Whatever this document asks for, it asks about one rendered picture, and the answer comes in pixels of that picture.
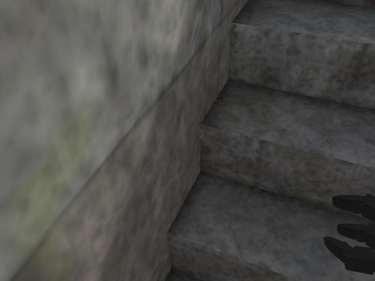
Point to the stairs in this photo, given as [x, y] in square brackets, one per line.
[293, 126]

